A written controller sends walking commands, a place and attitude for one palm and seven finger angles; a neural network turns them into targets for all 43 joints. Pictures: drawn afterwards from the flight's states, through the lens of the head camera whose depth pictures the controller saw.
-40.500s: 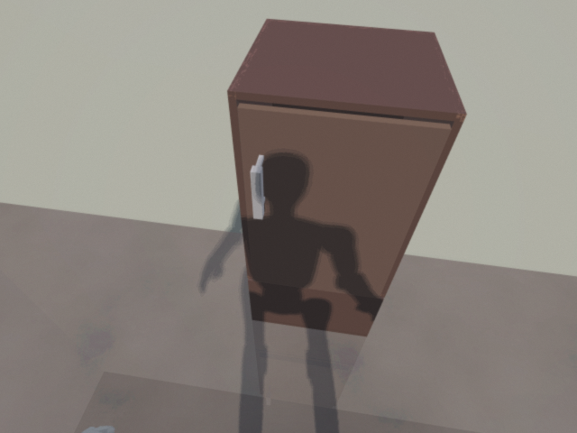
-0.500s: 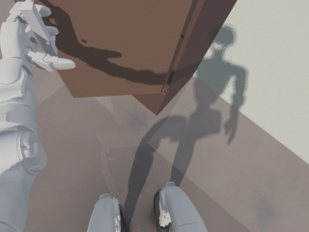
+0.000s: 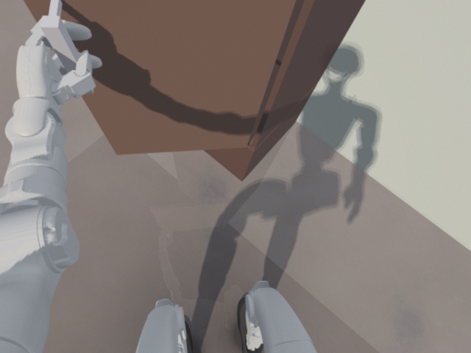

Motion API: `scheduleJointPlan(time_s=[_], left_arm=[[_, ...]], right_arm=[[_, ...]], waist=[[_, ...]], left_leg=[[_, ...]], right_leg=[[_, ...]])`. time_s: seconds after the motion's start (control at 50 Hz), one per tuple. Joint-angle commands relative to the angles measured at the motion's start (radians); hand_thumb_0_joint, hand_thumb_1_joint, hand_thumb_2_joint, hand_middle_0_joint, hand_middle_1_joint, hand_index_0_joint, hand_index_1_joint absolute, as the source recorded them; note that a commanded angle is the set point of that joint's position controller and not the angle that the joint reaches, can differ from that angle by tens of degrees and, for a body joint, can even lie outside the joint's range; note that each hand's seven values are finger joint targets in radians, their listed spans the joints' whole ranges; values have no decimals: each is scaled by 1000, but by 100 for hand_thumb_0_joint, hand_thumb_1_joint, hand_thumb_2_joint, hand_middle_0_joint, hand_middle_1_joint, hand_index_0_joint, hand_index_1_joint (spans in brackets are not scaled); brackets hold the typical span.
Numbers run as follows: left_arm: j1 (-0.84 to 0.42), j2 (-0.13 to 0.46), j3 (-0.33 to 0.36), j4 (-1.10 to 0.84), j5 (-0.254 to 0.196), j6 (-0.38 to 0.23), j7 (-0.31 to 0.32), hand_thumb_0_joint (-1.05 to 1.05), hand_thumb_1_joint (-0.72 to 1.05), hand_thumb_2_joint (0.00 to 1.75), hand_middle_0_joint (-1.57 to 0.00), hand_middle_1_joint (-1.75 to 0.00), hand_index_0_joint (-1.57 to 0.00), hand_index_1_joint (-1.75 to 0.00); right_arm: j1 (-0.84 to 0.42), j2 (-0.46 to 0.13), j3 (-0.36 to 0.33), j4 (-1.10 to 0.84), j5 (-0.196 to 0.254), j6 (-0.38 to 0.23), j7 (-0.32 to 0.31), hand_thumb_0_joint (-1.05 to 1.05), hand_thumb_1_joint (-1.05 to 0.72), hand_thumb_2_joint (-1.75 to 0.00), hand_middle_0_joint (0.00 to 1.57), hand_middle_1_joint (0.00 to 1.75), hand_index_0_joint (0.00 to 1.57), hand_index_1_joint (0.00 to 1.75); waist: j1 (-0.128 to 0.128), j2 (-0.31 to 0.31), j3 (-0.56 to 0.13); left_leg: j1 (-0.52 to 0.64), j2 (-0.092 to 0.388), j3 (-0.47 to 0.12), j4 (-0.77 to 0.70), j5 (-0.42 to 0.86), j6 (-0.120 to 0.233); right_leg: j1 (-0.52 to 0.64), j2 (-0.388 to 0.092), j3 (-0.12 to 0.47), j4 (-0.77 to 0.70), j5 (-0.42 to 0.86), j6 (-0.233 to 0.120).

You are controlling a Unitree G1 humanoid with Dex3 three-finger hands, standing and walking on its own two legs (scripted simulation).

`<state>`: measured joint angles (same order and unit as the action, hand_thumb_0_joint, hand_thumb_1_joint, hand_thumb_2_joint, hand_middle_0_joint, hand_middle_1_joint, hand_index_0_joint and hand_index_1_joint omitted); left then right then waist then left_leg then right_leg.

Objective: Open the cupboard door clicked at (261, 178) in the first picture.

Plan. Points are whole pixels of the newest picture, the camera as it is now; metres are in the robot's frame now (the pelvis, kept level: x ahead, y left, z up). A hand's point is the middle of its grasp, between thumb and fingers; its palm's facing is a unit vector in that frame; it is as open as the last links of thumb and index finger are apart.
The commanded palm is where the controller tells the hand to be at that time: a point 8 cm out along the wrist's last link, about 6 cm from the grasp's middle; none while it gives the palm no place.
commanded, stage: close the thumb around the handle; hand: left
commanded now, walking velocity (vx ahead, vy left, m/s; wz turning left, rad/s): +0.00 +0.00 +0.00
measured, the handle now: (72, 49) +0.59 +0.20 +0.06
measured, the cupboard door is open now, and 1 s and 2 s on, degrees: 47 80 91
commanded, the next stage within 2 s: pull the door open along its arc in 0.04 s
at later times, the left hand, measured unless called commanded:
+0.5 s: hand (91, 101) +0.50 +0.17 +0.06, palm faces +0.00 -1.00 -0.04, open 5.8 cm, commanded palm +0.43 +0.21 +0.06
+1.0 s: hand (152, 181) +0.36 +0.08 +0.06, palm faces +0.39 -0.92 -0.01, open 6.1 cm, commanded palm +0.29 +0.13 +0.06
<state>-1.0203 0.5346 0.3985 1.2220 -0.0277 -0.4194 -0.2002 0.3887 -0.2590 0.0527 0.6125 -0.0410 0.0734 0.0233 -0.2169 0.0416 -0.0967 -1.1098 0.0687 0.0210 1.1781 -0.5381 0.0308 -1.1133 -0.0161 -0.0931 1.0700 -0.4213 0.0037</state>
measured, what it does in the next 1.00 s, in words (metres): stands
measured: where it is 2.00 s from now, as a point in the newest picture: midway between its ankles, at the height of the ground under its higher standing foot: outside the picture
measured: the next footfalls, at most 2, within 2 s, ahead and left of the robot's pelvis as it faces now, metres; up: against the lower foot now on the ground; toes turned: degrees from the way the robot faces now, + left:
none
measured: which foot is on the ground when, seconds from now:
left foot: down 0.00-1.00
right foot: down 0.00-1.00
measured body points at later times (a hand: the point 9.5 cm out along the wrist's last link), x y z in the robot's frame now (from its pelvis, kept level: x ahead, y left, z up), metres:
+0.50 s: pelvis +0.01 +0.00 +0.02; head +0.16 +0.01 +0.44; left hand +0.49 +0.22 +0.06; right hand +0.02 -0.26 -0.10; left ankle +0.00 +0.10 -0.64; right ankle +0.04 -0.13 -0.64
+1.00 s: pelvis +0.02 -0.03 +0.03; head +0.10 -0.03 +0.47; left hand +0.34 +0.13 +0.07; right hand +0.20 -0.23 -0.08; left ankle +0.00 +0.10 -0.64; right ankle +0.04 -0.13 -0.64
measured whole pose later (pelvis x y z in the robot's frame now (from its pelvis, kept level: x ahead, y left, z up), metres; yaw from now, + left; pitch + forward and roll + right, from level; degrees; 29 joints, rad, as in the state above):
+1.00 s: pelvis +0.02 -0.03 +0.03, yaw +2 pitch +17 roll +0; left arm -0.15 -0.07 -0.04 0.41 0.08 -0.41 0.49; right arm 0.16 -0.16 0.00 0.55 -0.07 0.03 0.04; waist -0.01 0.01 -0.15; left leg -0.80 0.04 0.04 1.02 -0.52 -0.01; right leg -0.85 -0.03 -0.08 1.02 -0.46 -0.03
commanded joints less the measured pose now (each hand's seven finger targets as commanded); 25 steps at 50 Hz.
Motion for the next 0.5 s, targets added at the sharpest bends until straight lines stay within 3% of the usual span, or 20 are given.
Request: scheduleJointPlan(time_s=[0.0, 0.02, 0.08, 0.12, 0.2, 0.26, 0.34, 0.42, 0.46, 0.48], left_arm=[[-435, 270, 58, -214, -16, -75, 5, 0, 90, 90, -40, -135, -40, -135], [-442, 257, 39, -213, -11, -73, 5, 0, 90, 90, -40, -135, -40, -135], [-459, 219, 8, -232, -11, -78, 3, 0, 90, 90, -40, -135, -40, -135], [-465, 230, 15, -212, -9, -71, 9, 0, 90, 90, -40, -135, -40, -135], [-384, 223, 28, -267, -19, -80, 3, 0, 90, 90, -40, -135, -40, -135], [-283, 191, 19, -273, -34, -73, -5, 0, 90, 90, -40, -135, -40, -135], [-142, 158, 13, -374, -60, -77, -12, 0, 90, 90, -40, -135, -40, -135], [73, 84, -14, -478, -92, -72, -7, 0, 90, 90, -40, -135, -40, -135], [189, 15, -53, -574, -112, -71, -3, 0, 90, 90, -40, -135, -40, -135], [276, 4, -53, -610, -120, -74, 1, 0, 90, 90, -40, -135, -40, -135]], right_arm=[[215, -198, -70, -26, -6, -7, -14, 0, -90, -90, 20, 30, 20, 30], [212, -196, -67, -24, -5, -7, -13, 0, -90, -90, 20, 30, 20, 30], [212, -194, -69, -25, -7, -8, -11, 0, -90, -90, 20, 30, 20, 30], [212, -198, -67, -21, -7, -7, -12, 0, -90, -90, 20, 30, 20, 30], [211, -194, -76, -34, -6, -7, -8, 0, -90, -90, 20, 30, 20, 30], [197, -190, -77, -47, 1, -1, -2, 0, -90, -90, 20, 30, 20, 30], [177, -182, -86, -74, 13, 2, 2, 0, -90, -90, 20, 30, 20, 30], [145, -170, -96, -105, 29, 0, 7, 0, -90, -90, 20, 30, 20, 30], [121, -160, -103, -124, 37, -5, 12, 0, -90, -90, 20, 30, 20, 30], [115, -158, -106, -138, 40, -9, 15, 0, -90, -90, 20, 30, 20, 30]], waist=[[-9, 142, -584], [-18, 144, -556], [-23, 160, -561], [-28, 150, -548], [10, 169, -631], [29, 125, -586], [65, 109, -612], [105, 64, -572], [122, 60, -554], [141, 52, -549]], left_leg=[[390, -38, -85, -118, 485, -13], [388, -36, -85, -120, 487, -13], [417, -34, -93, -120, 495, -15], [398, -33, -92, -118, 470, -13], [439, -37, -84, -121, 538, -18], [421, -37, -73, -138, 522, -17], [438, -42, -55, -166, 552, -16], [427, -46, -36, -206, 561, -15], [444, -46, -24, -226, 584, -15], [448, -46, -23, -233, 614, -14]], right_leg=[[281, 58, 42, -79, 327, -22], [269, 58, 41, -82, 326, -20], [240, 58, 36, -78, 310, -24], [234, 57, 39, -82, 294, -19], [294, 57, 41, -76, 359, -23], [323, 60, 40, -91, 361, -22], [404, 61, 42, -104, 417, -22], [476, 59, 42, -125, 451, -22], [501, 56, 41, -137, 470, -21], [520, 55, 41, -136, 485, -26]])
